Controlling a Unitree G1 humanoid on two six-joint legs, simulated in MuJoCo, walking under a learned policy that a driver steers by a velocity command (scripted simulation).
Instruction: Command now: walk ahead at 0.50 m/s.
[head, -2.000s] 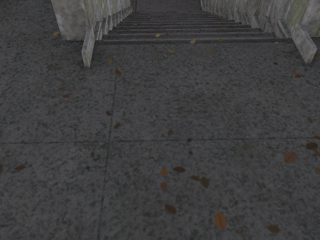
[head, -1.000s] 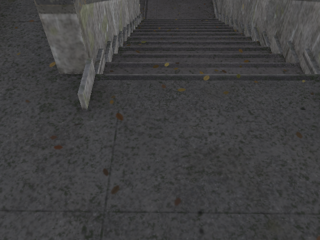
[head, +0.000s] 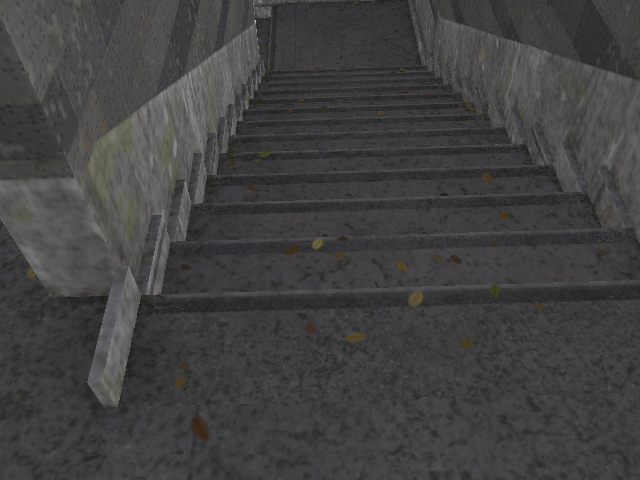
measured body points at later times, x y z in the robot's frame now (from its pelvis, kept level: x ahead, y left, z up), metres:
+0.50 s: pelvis +0.27 +0.04 -0.01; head +0.29 +0.05 +0.44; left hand +0.24 +0.28 -0.16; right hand +0.37 -0.20 -0.14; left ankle +0.33 +0.11 -0.74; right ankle +0.14 -0.06 -0.65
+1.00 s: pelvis +0.52 -0.02 -0.03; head +0.55 -0.03 +0.42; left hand +0.73 +0.17 -0.15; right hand +0.42 -0.25 -0.17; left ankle +0.37 +0.12 -0.66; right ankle +0.58 -0.08 -0.74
